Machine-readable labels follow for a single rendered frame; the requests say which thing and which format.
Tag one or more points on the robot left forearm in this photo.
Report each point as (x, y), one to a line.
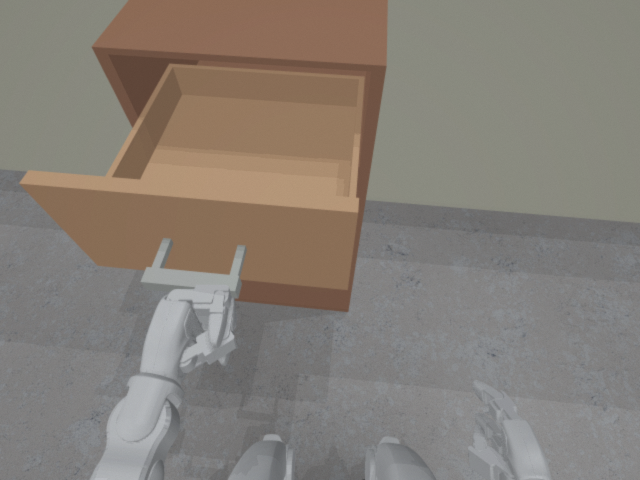
(141, 429)

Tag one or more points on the robot right thigh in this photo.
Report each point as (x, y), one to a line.
(391, 461)

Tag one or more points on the robot right shin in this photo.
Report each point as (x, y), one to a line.
(389, 439)

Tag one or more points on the cabinet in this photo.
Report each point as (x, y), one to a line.
(340, 37)

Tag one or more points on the handle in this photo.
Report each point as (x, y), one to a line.
(159, 279)

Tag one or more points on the robot left hand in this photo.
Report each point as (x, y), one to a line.
(175, 324)

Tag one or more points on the robot right hand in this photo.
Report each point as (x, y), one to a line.
(516, 453)

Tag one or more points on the drawer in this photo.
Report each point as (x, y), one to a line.
(221, 157)

